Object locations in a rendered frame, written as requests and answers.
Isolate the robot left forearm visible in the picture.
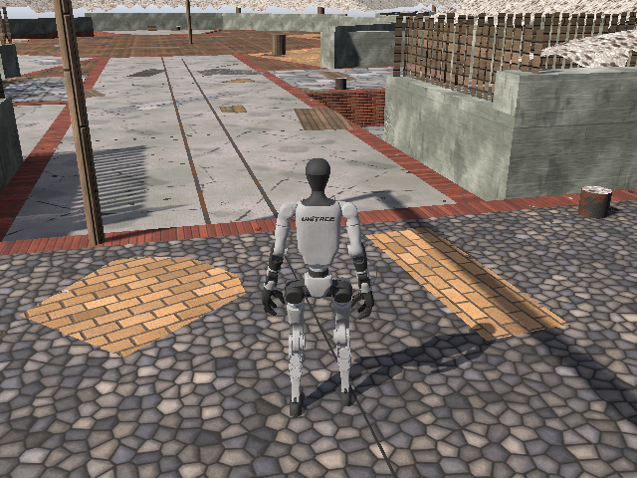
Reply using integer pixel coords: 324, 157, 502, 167
264, 242, 284, 291

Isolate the robot right hand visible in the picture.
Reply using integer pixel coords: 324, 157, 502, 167
350, 291, 374, 320

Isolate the robot right forearm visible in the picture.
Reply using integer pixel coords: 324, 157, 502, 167
352, 242, 372, 293

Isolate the left robot foot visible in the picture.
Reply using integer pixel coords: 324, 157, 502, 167
290, 390, 305, 417

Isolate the robot left hand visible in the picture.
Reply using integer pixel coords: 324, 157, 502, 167
262, 287, 285, 316

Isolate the robot left upper arm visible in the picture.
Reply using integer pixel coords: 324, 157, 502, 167
273, 201, 298, 257

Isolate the robot right upper arm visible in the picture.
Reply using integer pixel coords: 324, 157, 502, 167
339, 201, 363, 258

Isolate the robot left thigh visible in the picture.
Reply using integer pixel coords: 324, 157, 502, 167
285, 279, 306, 353

